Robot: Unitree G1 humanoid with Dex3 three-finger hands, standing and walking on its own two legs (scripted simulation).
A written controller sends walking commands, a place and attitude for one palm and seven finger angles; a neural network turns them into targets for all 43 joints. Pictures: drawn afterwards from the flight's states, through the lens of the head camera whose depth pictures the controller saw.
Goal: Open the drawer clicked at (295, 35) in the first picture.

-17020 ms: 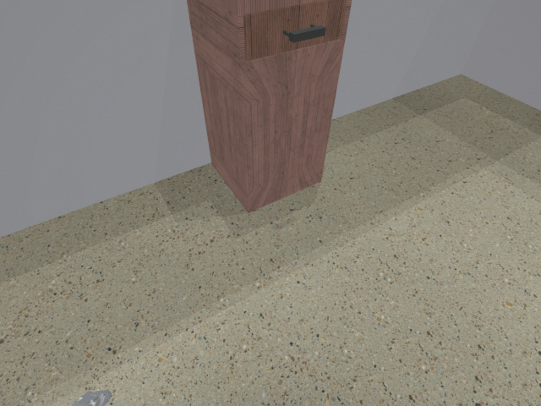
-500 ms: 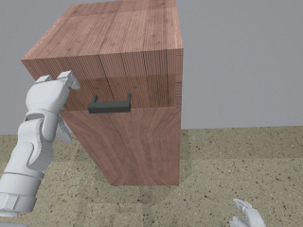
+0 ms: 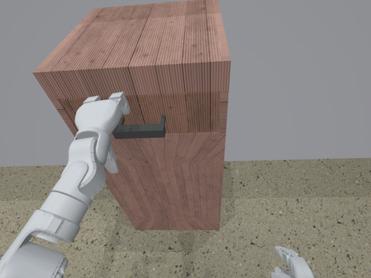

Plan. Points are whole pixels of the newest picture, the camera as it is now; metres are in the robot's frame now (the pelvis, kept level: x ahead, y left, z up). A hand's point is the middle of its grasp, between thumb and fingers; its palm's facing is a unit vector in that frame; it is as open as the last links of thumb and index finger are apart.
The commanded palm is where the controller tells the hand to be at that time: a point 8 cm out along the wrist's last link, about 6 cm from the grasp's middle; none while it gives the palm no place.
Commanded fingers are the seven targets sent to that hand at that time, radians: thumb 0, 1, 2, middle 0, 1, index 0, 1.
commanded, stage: move the hooked fingers above the handle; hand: left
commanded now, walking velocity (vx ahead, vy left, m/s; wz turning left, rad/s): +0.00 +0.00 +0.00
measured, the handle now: (141, 125) +0.47 +0.17 +0.07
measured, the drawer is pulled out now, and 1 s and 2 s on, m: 0.00 0.00 0.00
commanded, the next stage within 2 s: none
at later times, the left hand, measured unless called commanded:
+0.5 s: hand (134, 119) +0.43 +0.16 +0.13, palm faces -0.01 -0.03 -1.00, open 13.7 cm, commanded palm +0.40 +0.17 +0.18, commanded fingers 0.00 -0.50 0.30 -0.30 -1.20 -0.30 -1.20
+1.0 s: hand (131, 115) +0.43 +0.16 +0.14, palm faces +0.05 -0.06 -1.00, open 13.5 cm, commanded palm +0.39 +0.19 +0.18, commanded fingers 0.00 -0.50 0.30 -0.30 -1.20 -0.30 -1.20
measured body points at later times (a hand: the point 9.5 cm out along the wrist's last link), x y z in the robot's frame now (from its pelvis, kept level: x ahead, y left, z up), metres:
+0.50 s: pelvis +0.00 -0.02 +0.00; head +0.00 -0.06 +0.45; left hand +0.43 +0.16 +0.18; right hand +0.10 -0.28 -0.14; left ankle +0.01 +0.10 -0.73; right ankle -0.04 -0.10 -0.73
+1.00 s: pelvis +0.01 -0.02 +0.00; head +0.01 -0.06 +0.45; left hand +0.43 +0.16 +0.19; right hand +0.15 -0.26 -0.13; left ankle +0.01 +0.10 -0.73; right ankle -0.04 -0.10 -0.73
